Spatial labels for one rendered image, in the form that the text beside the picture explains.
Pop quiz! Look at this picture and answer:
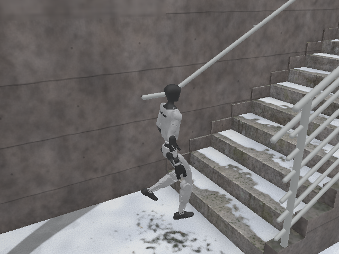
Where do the stairs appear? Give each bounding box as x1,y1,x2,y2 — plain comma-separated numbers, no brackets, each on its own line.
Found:
167,30,339,254

